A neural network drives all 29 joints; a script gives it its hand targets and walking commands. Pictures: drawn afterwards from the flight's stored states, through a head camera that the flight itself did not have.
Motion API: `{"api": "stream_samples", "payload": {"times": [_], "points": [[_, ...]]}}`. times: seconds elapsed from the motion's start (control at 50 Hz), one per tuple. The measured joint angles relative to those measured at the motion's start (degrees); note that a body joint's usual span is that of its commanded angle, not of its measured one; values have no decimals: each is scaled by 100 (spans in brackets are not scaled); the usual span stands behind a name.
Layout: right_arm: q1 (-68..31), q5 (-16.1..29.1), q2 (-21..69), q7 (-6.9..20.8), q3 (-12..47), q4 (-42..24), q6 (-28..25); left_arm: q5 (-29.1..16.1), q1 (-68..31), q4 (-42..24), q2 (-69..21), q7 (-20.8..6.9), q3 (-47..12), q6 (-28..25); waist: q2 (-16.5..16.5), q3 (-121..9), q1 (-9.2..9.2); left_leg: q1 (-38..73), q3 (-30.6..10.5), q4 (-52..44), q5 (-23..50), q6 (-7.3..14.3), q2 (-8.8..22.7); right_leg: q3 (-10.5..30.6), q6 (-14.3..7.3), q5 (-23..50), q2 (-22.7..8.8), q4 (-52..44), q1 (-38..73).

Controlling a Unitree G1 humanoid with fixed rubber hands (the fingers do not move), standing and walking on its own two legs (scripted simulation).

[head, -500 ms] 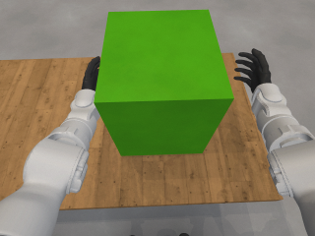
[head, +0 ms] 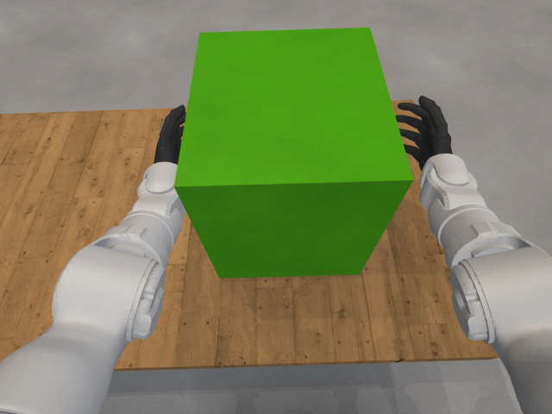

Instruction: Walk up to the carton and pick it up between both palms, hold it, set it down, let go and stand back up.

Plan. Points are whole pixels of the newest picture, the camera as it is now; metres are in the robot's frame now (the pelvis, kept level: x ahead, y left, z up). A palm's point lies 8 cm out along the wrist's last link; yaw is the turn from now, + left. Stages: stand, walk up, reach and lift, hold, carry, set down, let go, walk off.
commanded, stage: reach and lift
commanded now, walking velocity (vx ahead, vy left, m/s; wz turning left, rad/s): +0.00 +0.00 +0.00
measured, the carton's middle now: (287, 165) +0.50 +0.02 +0.02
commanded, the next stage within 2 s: none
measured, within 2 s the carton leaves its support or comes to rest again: leaves its support in 1.86 s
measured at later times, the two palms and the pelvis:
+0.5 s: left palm (171, 162) +0.46 +0.19 +0.07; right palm (411, 154) +0.48 -0.15 +0.08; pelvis +0.00 +0.01 +0.00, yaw +0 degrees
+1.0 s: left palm (172, 164) +0.46 +0.19 +0.07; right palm (412, 157) +0.48 -0.15 +0.08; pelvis +0.01 +0.01 +0.01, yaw +1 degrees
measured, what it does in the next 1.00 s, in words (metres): stands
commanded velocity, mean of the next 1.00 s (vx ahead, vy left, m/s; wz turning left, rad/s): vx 0.00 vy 0.00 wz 0.00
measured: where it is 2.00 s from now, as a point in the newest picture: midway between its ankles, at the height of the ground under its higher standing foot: outside the picture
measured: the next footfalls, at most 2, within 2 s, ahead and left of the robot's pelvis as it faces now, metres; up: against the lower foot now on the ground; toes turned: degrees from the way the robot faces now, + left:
none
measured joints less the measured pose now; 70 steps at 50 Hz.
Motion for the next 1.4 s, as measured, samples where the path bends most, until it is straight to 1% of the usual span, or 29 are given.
{"api": "stream_samples", "payload": {"times": [0.14,0.32,0.52,0.68,0.82,0.92,0.98,1.04,1.1,1.14,1.18,1.22,1.28,1.4], "points": [[38,-311,239,-106,-257,-86,-24,85,-82,105,-15,5,132,-134,-28,6,-52,-75,-24,-17,49,8,-22,-32,5,38,-24,-22,-58],[-6,-689,421,-165,-698,54,-45,330,-111,105,-125,117,251,-83,-92,-10,-91,-38,-29,-39,56,39,-51,-52,36,87,-58,-140,35],[34,-848,373,-40,-950,112,-64,532,50,-37,-236,226,380,25,-83,14,-49,204,33,-167,58,62,-50,-23,56,135,-69,-320,280],[93,-1019,423,-88,-1093,2,-40,622,99,-34,-240,201,563,-5,-38,75,-32,351,47,-288,97,54,-43,-37,40,149,-70,-390,400],[207,-1360,515,-163,-1387,-188,-111,817,165,-48,-221,123,828,-150,-39,186,-77,476,34,-393,144,48,-50,-74,24,165,-82,-455,517],[312,-1722,569,-147,-1739,-338,-129,1051,234,-118,-232,68,1092,-223,-68,281,-119,620,41,-508,185,56,-65,-87,26,193,-103,-552,656],[418,-2057,637,-113,-2074,-470,-142,1285,314,-200,-254,17,1359,-245,-83,351,-152,758,55,-606,212,66,-74,-90,32,221,-116,-653,795],[575,-2627,767,-69,-2632,-676,-171,1659,449,-339,-300,-47,1820,-274,-87,457,-211,970,69,-744,247,79,-87,-98,40,260,-133,-799,1012],[852,-3254,990,19,-3292,-1028,-298,2086,664,-583,-402,-118,2265,-325,-68,591,-277,1228,77,-897,281,91,-103,-122,50,296,-156,-964,1281],[1042,-3574,1128,122,-3644,-1270,-399,2324,819,-780,-480,-141,2490,-338,-53,671,-290,1396,98,-985,290,96,-108,-126,55,310,-166,-1054,1446],[1199,-3790,1239,167,-3897,-1490,-469,2510,937,-975,-576,-154,2663,-299,-36,744,-260,1548,128,-1065,293,101,-109,-121,59,317,-173,-1129,1588],[1309,-3938,1309,228,-4036,-1680,-485,2645,1037,-1160,-659,-166,2783,-236,-17,801,-224,1678,156,-1139,296,106,-108,-115,61,321,-177,-1190,1705],[1439,-4069,1387,248,-4083,-1881,-486,2753,1190,-1423,-753,-182,2869,-130,6,858,-196,1844,187,-1231,299,106,-99,-118,59,323,-175,-1270,1857],[1608,-4120,1463,128,-3904,-2047,-453,2827,1434,-1822,-816,-227,2820,62,-14,939,-225,2090,195,-1337,294,89,-73,-180,42,314,-163,-1382,2114]]}}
